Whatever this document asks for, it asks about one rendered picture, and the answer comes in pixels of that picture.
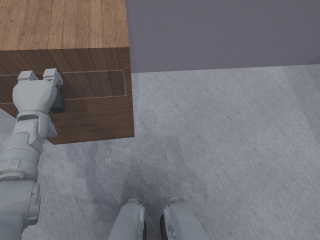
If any left robot thigh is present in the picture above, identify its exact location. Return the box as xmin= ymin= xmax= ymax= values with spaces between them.
xmin=107 ymin=203 xmax=145 ymax=240

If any drawer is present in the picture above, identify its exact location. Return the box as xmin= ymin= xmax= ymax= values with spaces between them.
xmin=0 ymin=69 xmax=125 ymax=103

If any cabinet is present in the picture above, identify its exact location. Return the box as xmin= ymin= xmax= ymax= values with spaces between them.
xmin=0 ymin=0 xmax=135 ymax=145

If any handle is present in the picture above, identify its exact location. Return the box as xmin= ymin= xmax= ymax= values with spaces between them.
xmin=50 ymin=86 xmax=66 ymax=113

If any left robot hand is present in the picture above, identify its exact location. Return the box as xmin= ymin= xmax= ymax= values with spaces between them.
xmin=12 ymin=68 xmax=63 ymax=138

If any right robot shin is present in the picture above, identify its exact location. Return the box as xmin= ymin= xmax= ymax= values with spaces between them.
xmin=165 ymin=198 xmax=179 ymax=240

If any left robot forearm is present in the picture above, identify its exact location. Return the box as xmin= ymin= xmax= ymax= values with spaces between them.
xmin=0 ymin=110 xmax=49 ymax=183

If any left robot upper arm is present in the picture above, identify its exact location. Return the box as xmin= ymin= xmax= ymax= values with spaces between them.
xmin=0 ymin=180 xmax=41 ymax=240

